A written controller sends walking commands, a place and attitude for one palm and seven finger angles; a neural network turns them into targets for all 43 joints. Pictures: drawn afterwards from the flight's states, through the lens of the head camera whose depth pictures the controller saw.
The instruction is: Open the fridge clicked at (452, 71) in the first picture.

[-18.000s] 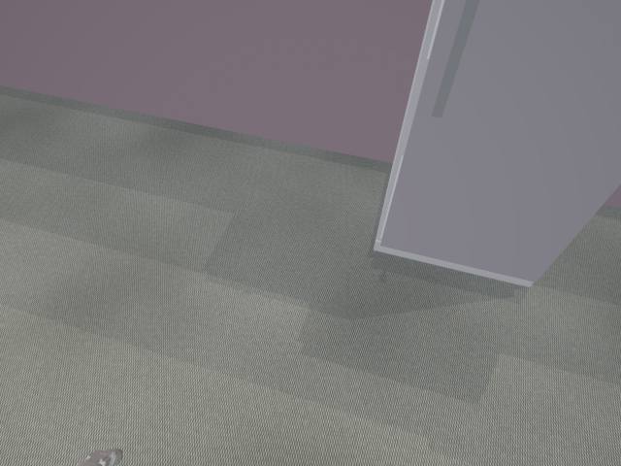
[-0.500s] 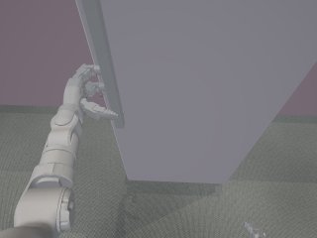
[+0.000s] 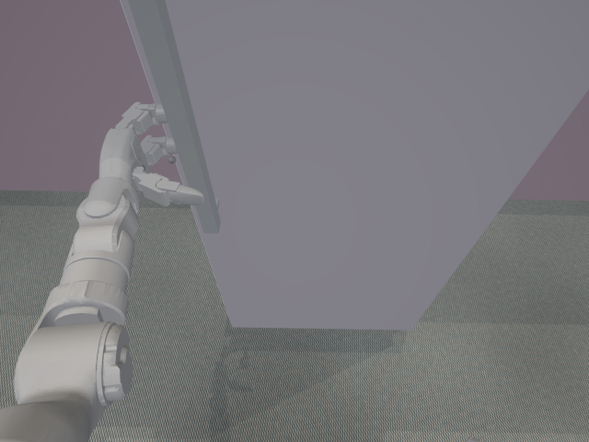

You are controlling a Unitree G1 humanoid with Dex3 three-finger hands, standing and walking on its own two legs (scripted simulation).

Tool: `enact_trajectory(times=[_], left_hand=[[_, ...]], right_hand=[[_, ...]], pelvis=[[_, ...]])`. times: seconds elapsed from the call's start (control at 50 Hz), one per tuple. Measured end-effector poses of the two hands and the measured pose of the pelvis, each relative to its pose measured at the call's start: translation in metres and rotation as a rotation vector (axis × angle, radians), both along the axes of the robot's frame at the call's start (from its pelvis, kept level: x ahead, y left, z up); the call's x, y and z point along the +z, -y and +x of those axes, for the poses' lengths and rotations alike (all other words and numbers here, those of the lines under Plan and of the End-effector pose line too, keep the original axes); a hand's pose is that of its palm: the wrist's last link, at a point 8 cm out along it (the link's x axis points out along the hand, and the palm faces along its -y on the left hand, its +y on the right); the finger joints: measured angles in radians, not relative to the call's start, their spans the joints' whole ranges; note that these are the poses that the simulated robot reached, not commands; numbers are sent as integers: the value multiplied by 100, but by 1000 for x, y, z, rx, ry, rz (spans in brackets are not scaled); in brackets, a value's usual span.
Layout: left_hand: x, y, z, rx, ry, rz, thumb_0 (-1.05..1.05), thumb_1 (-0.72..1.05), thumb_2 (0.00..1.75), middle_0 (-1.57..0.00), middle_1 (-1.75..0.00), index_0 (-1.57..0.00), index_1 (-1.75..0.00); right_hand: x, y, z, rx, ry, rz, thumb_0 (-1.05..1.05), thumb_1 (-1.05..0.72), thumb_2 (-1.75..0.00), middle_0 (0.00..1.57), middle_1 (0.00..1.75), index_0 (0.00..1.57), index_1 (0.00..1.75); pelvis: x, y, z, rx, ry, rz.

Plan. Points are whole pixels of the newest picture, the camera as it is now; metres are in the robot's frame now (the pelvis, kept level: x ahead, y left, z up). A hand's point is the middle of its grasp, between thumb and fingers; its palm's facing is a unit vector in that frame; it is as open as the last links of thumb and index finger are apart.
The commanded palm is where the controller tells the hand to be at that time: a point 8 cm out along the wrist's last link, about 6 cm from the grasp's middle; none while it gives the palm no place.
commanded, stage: slide the fingers in behind the handle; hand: left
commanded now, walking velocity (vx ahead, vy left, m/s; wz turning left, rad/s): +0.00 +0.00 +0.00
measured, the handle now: (184, 107) +0.50 +0.15 +0.19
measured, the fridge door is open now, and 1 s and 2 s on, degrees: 0 0 0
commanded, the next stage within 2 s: grip the handle and tug to test in 1.92 s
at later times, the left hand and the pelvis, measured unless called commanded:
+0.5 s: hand (179, 165) +0.45 +0.16 +0.13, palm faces +0.00 -1.00 -0.02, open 14.0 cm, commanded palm +0.42 +0.21 +0.14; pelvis +0.00 +0.00 +0.00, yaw +0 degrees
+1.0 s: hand (191, 169) +0.43 +0.14 +0.14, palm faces +0.00 -1.00 -0.01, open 14.0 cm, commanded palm +0.41 +0.19 +0.14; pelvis +0.00 +0.00 +0.00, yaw +0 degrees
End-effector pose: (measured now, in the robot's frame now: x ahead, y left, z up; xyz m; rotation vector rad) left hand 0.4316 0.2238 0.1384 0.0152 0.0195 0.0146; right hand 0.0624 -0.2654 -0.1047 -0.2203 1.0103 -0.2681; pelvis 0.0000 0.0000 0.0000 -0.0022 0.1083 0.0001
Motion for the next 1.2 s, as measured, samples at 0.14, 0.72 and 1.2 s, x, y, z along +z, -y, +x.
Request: enact_trajectory(times=[0.14, 0.72, 1.2], left_hand=[[0, -3, 3, -6, -3, 3, -1, -50, 30, -34, -123, -35, -124], [-2, 19, -12, -16, 8, 8, -1, -50, 30, -30, -120, -30, -120], [-1, 30, -14, -10, 4, 9, -1, -50, 30, -30, -120, -30, -120]], right_hand=[[-1, -2, -5, 3, -3, 0, 1, -90, -90, 20, 30, 20, 30], [2, -15, 22, 21, 70, 36, 1, -90, -90, 20, 30, 20, 30], [6, -10, 35, 42, 92, 26, 1, -90, -90, 20, 30, 20, 30]], pelvis=[[-1, 0, -4, 3, -3, -1], [1, -4, 2, -3, 20, -2], [2, 2, -1, 5, 32, 1]])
